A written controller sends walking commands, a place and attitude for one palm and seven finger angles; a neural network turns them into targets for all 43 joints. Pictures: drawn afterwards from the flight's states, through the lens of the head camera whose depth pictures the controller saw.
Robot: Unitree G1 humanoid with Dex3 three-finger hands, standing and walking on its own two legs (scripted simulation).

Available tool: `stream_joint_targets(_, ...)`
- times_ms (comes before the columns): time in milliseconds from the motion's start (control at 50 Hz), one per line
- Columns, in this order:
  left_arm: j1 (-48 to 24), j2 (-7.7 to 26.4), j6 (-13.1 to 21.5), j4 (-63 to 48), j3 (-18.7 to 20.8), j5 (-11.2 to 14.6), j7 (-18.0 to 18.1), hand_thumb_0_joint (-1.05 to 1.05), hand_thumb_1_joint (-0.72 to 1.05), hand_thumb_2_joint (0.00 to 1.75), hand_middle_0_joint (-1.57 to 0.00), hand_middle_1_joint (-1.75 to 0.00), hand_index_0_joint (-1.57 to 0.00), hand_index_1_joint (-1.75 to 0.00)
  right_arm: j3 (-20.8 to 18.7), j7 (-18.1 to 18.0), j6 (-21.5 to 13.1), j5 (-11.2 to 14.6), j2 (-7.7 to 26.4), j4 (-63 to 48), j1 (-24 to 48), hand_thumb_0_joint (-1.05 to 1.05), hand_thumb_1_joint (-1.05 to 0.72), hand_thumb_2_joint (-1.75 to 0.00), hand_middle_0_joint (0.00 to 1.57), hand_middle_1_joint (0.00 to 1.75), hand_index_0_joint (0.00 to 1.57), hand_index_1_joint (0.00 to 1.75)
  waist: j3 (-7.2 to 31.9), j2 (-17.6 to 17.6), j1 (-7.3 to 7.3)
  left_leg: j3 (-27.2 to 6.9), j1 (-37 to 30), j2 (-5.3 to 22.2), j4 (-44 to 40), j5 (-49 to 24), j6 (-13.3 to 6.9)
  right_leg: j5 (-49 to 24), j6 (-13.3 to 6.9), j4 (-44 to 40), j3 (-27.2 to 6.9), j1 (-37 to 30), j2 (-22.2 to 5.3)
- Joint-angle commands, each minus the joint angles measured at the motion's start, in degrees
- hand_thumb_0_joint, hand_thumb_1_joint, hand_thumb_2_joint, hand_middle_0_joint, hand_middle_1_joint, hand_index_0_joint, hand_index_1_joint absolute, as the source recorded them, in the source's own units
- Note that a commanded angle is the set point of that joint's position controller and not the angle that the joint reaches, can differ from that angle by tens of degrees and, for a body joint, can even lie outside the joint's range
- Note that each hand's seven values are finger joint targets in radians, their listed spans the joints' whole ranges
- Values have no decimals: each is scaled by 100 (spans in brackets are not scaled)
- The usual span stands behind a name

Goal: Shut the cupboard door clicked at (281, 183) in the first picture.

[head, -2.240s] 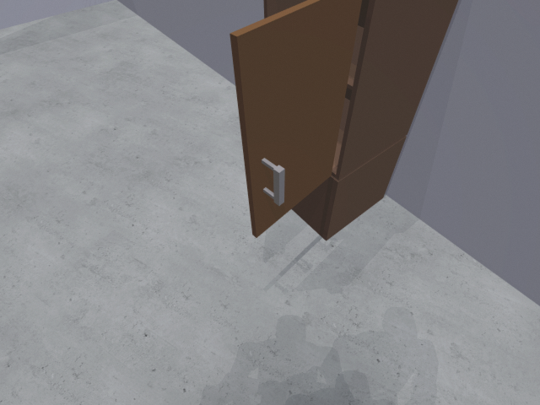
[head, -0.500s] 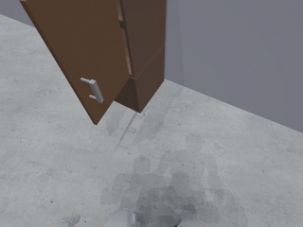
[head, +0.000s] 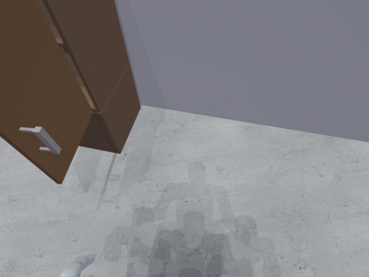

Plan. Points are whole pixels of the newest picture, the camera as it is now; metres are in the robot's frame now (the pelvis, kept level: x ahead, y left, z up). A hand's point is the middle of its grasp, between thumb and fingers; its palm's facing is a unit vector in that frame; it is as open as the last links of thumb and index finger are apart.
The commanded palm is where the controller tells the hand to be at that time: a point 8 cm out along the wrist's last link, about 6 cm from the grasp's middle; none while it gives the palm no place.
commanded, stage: walk around to get in front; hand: left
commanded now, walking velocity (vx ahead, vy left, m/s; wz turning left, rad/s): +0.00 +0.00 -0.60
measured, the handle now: (41, 140) +0.46 +0.47 -0.10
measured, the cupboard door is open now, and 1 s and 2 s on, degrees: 97 97 97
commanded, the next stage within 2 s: none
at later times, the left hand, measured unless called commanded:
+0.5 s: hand (119, 260) +0.16 +0.17 -0.15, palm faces -0.26 -0.95 -0.19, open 7.4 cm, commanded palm none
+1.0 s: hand (154, 251) +0.19 +0.09 -0.16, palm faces -0.54 -0.81 -0.22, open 7.4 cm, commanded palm none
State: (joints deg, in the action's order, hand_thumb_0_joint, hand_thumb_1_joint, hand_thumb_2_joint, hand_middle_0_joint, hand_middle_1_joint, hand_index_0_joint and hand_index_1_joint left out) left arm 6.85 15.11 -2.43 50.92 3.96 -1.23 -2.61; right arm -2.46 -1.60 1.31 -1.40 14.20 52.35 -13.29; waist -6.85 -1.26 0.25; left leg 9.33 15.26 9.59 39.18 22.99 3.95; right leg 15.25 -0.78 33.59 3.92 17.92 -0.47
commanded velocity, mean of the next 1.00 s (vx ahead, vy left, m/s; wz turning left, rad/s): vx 0.00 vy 0.00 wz -0.60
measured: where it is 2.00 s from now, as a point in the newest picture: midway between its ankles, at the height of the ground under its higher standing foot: outside the picture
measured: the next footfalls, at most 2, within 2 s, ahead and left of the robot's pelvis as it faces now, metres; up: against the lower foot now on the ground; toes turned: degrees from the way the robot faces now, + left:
left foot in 0.34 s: +0.06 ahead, +0.12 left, +0.00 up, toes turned -10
right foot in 0.66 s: +0.00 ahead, -0.15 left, +0.00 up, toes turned -28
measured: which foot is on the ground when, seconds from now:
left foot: up 0.00-0.32, down 0.34-0.66, up 0.68-1.00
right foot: down 0.00-0.34, up 0.36-0.64, down 0.66-1.00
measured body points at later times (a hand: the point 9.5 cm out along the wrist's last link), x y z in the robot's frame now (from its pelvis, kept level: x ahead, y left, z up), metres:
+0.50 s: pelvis +0.01 +0.00 +0.02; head +0.07 +0.01 +0.46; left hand +0.18 +0.22 -0.13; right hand -0.01 -0.25 -0.12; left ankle +0.02 +0.13 -0.72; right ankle -0.04 -0.12 -0.65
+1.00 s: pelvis +0.01 -0.03 +0.01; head +0.06 -0.05 +0.46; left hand +0.22 +0.14 -0.14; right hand -0.05 -0.31 -0.12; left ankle +0.08 +0.07 -0.71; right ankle -0.04 -0.13 -0.72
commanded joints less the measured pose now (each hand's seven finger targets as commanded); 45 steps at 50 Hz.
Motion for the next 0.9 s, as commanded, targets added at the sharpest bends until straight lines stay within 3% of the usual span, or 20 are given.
stream_joint_targets(0, 1123, 1366, 121, -64, 372, 3, 294, 0, 90, 90, -20, -30, -20, -30, -153, -137, 8, 119, 623, -668, 523, 0, -90, -90, 20, 30, 20, 30, 1254, 1676, -547, -939, 2011, -371, 2895, 1380, 17, -3794, -1406, -1071, -2734, -1938, -1990)
stream_joint_targets(20, 728, 1184, 88, -161, 327, 9, 325, 0, 90, 90, -20, -30, -20, -30, -166, -129, 29, 107, 676, -585, 519, 0, -90, -90, 20, 30, 20, 30, 1085, 1668, -385, -1033, 2082, -308, 3033, 955, 42, -3235, -1284, -1081, -2444, -1723, -1703)
stream_joint_targets(60, 256, 970, 69, -357, 263, -1, 349, 0, 90, 90, -20, -30, -20, -30, -160, -56, 61, 87, 579, -447, 399, 0, -90, -90, 20, 30, 20, 30, 1070, 1050, -134, -911, 1566, -309, 2714, 373, 87, -2489, -1072, -1154, -1956, -1072, -1347)
stream_joint_targets(160, 172, 1029, 69, -406, 253, -47, 307, 0, 90, 90, -20, -30, -20, -30, -151, 1, 68, 91, 431, -400, 234, 0, -90, -90, 20, 30, 20, 30, 942, 879, -68, -767, 898, -609, 1326, 128, 38, -1163, -1038, -1410, -2213, -507, -1098)
stream_joint_targets(220, 209, 1038, 53, -376, 280, -37, 279, 0, 90, 90, -20, -30, -20, -30, -156, -23, 6, 117, 430, -438, 234, 0, -90, -90, 20, 30, 20, 30, 944, 1015, -104, -773, 604, -770, 421, 151, -37, -1266, -1016, -1306, -2533, -513, -1013)
stream_joint_targets(280, -68, 889, 21, -416, 254, 29, 280, 0, 90, 90, -20, -30, -20, -30, -149, -94, -103, 130, 512, -249, -421, 0, -90, -90, 20, 30, 20, 30, 1127, 803, 259, -800, -780, -686, -1383, -767, -130, -1157, -534, -770, -2430, 203, -669)
stream_joint_targets(300, -40, 555, -6, -512, 189, 78, 250, 0, 90, 90, -20, -30, -20, -30, -200, -127, -169, 71, 931, -216, -620, 0, -90, -90, 20, 30, 20, 30, 1162, -369, 323, -1935, -1376, 306, -2234, -567, -464, -38, -184, -18, -1876, 1096, 7)
stream_joint_targets(320, -75, 369, 2, -673, 142, 91, 169, 0, 90, 90, -20, -30, -20, -30, -291, -148, -184, -20, 1446, -315, -645, 0, -90, -90, 20, 30, 20, 30, 970, -1716, 306, -3336, -1347, 1792, -2656, -1145, -1141, 1838, 181, 1469, -764, 1762, 546)
stream_joint_targets(340, -307, 609, 18, -725, 181, 3, 130, 0, 90, 90, -20, -30, -20, -30, -264, -171, -183, -37, 1434, -363, -532, 0, -90, -90, 20, 30, 20, 30, 744, -1168, 312, -3365, -766, 2101, -2497, -1824, -1531, 1916, 245, 2538, -876, 1678, 195)
stream_joint_targets(380, -129, 473, 18, -484, 237, -15, 66, 0, 90, 90, -20, -30, -20, -30, -162, -185, -235, -70, 1073, -403, -202, 0, -90, -90, 20, 30, 20, 30, 877, -928, 16, -2148, -885, 1344, -1972, -3770, -1307, 1518, 356, 3323, -739, 1613, 88)
stream_joint_targets(440, -169, 234, -35, -450, 162, 17, -1, 0, 90, 90, -20, -30, -20, -30, -147, -164, -199, -61, 948, -451, -52, 0, -90, -90, 20, 30, 20, 30, 857, -884, 3, -928, -1000, 837, -1688, -4131, -1020, 1191, 425, 2641, -256, 1305, -27)
stream_joint_targets(540, -439, 213, 12, -518, 93, 10, -22, 0, 90, 90, -20, -30, -20, -30, -261, -77, -141, -53, 1117, -255, -452, 0, -90, -90, 20, 30, 20, 30, 859, -1234, 275, -583, -1086, 930, -1388, -4122, -919, 1021, 274, 1017, 217, 533, 106)
stream_joint_targets(600, 125, 410, 56, -338, 157, 9, 6, 0, 90, 90, -20, -30, -20, -30, -322, -53, -109, 1, 1205, -285, -244, 0, -90, -90, 20, 30, 20, 30, 979, -811, -68, -331, -438, 822, -555, -3365, -530, -327, 84, -647, 246, -872, 134)
stream_joint_targets(620, 664, 884, 110, -189, 253, -33, 70, 0, 90, 90, -20, -30, -20, -30, -306, -19, -99, 66, 1011, -398, -160, 0, -90, -90, 20, 30, 20, 30, 1337, 231, -309, 99, 525, 434, 480, -2138, -186, -1904, -223, -1020, -731, -2126, -717)
stream_joint_targets(640, 1088, 1528, 152, -69, 393, -42, 175, 0, 90, 90, -20, -30, -20, -30, -171, 2, -83, 89, 513, -735, 219, 0, -90, -90, 20, 30, 20, 30, 1345, 2023, -560, 181, 1933, -452, 1936, 1400, 90, -4009, -941, -1177, -2634, -2590, -2226)
stream_joint_targets(660, 1265, 1596, 135, -46, 370, 39, 239, 0, 90, 90, -20, -30, -20, -30, -132, -71, -4, 101, 648, -766, 391, 0, -90, -90, 20, 30, 20, 30, 1258, 1498, -677, -720, 1975, -358, 2551, 1573, 41, -3867, -1375, -1146, -2671, -2069, -2368)
stream_joint_targets(680, 926, 1348, 125, -107, 369, 17, 299, 0, 90, 90, -20, -30, -20, -30, -154, -106, 23, 100, 592, -686, 516, 0, -90, -90, 20, 30, 20, 30, 1138, 1778, -476, -938, 2152, -314, 2881, 1224, 43, -3296, -1317, -1152, -2696, -1836, -1891)
stream_joint_targets(740, 207, 917, 105, -359, 251, 9, 347, 0, 90, 90, -20, -30, -20, -30, -170, -29, 66, 73, 572, -458, 369, 0, -90, -90, 20, 30, 20, 30, 1107, 1169, -101, -918, 1603, -322, 2606, 274, 114, -2571, -1004, -1163, -1907, -1162, -1266)
stream_joint_targets(800, 222, 973, 116, -384, 234, -15, 327, 0, 90, 90, -20, -30, -20, -30, -154, 5, 89, 76, 448, -424, 362, 0, -90, -90, 20, 30, 20, 30, 1002, 767, -76, -795, 1191, -529, 1823, 104, 114, -1962, -1028, -1306, -2030, -744, -1146)
stream_joint_targets(880, 262, 1024, 90, -362, 272, -38, 298, 0, 90, 90, -20, -30, -20, -30, -156, -7, 22, 110, 432, -503, 401, 0, -90, -90, 20, 30, 20, 30, 937, 1004, -106, -783, 867, -706, 752, 157, 47, -1716, -1043, -1272, -2377, -695, -1069)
